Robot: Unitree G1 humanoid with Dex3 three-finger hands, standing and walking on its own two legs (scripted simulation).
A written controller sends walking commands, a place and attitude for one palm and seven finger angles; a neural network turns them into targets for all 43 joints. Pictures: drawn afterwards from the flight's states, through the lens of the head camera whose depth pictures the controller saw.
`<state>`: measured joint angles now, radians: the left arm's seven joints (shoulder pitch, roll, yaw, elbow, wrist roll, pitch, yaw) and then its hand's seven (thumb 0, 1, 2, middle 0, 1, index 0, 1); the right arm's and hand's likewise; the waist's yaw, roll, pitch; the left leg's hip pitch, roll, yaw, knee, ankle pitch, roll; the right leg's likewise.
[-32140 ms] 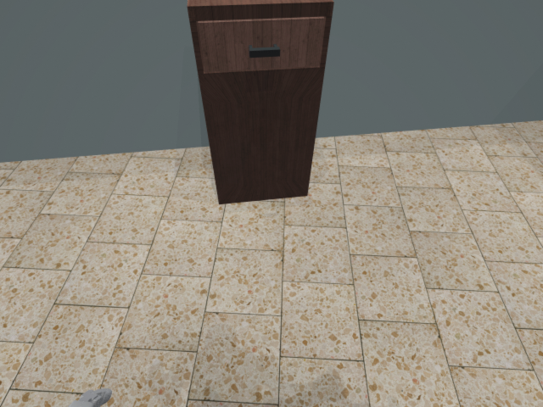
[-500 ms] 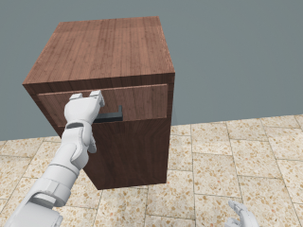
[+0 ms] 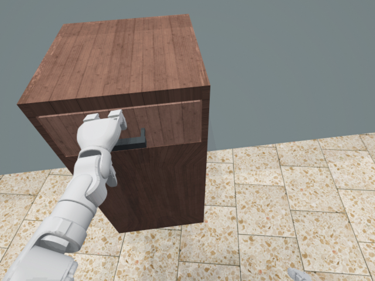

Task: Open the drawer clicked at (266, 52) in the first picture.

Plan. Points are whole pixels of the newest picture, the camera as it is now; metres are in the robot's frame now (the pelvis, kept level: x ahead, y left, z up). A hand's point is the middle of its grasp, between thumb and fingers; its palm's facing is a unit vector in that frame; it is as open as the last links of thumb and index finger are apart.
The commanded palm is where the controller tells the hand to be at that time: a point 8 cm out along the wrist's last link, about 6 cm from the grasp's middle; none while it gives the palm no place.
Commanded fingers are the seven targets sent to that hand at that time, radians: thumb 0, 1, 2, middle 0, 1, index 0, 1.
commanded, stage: re-aim the fingers above the handle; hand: left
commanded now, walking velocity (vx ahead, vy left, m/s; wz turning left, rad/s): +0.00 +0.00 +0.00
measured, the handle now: (127, 138) +0.47 +0.19 +0.01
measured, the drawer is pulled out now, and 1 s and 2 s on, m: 0.00 0.00 0.00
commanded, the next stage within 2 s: lower the fingers behind the handle in 1.62 s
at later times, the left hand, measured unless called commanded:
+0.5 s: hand (115, 150) +0.39 +0.19 +0.06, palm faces -0.02 -0.07 -1.00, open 13.9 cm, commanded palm +0.36 +0.20 +0.13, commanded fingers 0.00 -0.50 0.30 -0.30 -1.20 -0.30 -1.20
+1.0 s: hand (125, 149) +0.39 +0.17 +0.06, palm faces -0.05 -0.11 -0.99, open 13.8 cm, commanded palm +0.37 +0.18 +0.13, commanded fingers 0.00 -0.50 0.30 -0.30 -1.20 -0.30 -1.20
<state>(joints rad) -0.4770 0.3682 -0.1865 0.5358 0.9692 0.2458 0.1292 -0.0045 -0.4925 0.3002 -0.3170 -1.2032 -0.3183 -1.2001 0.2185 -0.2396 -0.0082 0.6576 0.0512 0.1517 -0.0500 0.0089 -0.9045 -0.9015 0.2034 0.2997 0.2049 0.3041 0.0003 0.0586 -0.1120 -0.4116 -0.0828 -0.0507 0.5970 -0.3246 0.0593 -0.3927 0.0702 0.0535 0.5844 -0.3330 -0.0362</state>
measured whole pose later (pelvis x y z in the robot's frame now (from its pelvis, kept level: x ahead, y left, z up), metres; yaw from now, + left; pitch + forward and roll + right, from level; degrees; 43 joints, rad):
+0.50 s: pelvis +0.00 -0.01 +0.00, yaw +1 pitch +8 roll +0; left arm -0.46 0.35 -0.24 0.48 0.97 0.25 0.11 -0.01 -0.49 0.30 -0.32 -1.20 -0.32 -1.20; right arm 0.18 -0.25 -0.01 0.64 0.05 0.14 -0.05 0.01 -0.90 -0.90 0.20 0.30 0.20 0.30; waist 0.02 0.06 -0.12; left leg -0.40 -0.08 -0.07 0.59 -0.33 0.05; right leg -0.37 0.07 0.04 0.58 -0.34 -0.05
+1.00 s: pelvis +0.01 -0.01 +0.00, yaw +1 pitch +8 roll +0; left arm -0.44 0.34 -0.24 0.46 0.95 0.24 0.09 -0.01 -0.49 0.30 -0.32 -1.20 -0.32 -1.20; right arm 0.21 -0.26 -0.02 0.65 0.05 0.16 -0.05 0.01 -0.90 -0.90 0.20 0.30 0.20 0.30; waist 0.00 0.06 -0.12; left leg -0.40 -0.08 -0.06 0.59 -0.33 0.05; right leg -0.38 0.08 0.04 0.58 -0.35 -0.05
